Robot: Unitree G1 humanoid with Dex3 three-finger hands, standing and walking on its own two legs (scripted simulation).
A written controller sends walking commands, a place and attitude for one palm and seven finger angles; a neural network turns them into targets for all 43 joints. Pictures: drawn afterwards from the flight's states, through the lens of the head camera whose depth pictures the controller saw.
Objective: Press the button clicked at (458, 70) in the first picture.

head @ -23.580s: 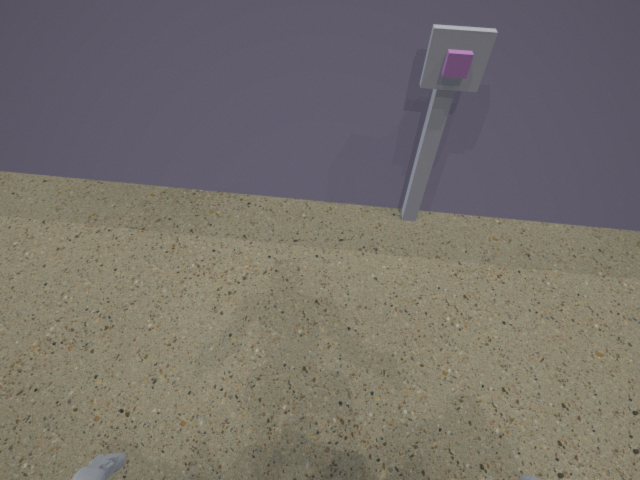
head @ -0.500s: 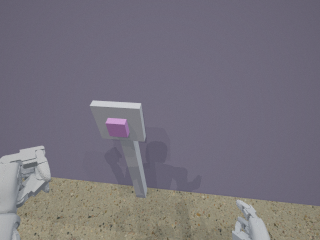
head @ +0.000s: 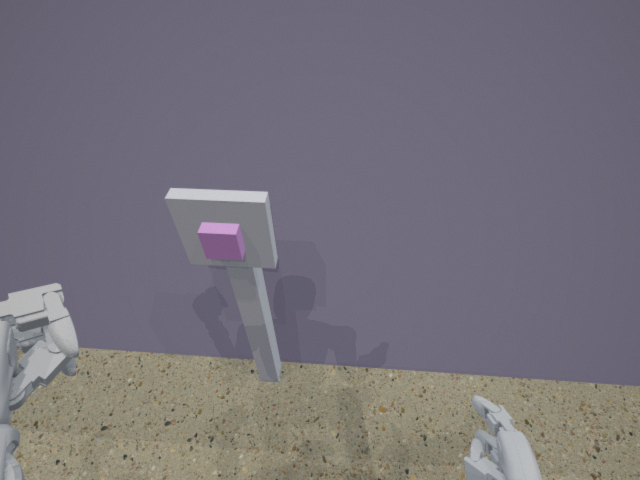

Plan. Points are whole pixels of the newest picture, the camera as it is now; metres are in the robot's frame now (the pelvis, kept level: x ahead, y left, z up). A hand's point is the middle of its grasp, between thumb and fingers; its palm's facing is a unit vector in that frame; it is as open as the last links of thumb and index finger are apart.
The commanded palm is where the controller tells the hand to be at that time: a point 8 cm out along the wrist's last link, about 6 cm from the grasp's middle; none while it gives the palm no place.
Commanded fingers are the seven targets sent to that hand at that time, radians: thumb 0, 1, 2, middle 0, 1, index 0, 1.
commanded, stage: step back with the hand held close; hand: left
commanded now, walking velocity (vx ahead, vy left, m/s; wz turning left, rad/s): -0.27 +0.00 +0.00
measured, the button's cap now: (223, 240) +0.52 +0.24 -0.05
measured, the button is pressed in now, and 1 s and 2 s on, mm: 0 0 0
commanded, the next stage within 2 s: stop stepping back and stand still in 1.46 s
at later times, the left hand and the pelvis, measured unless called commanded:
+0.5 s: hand (32, 411) +0.14 +0.26 +0.15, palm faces +0.36 -0.80 -0.49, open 3.1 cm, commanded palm +0.08 +0.30 +0.17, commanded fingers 0.00 0.90 0.90 -1.30 -1.50 -1.30 -1.50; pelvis -0.06 +0.02 -0.01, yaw -1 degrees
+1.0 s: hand out of the picture +0.09 +0.25 +0.16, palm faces +0.37 -0.80 -0.47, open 3.1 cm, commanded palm +0.02 +0.30 +0.17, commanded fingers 0.00 0.90 0.90 -1.30 -1.50 -1.30 -1.50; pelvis -0.10 +0.02 -0.02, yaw +1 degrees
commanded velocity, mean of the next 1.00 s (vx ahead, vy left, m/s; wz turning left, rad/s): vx -0.32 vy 0.00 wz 0.00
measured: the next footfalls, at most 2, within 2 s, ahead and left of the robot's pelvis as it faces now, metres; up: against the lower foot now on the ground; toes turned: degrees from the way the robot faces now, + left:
right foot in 1.14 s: -0.09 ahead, -0.11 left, +0.00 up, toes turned +8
right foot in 1.58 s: -0.19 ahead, -0.10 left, +0.00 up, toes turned +4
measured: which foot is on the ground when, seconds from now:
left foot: down 0.00-1.00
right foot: down 0.00-1.00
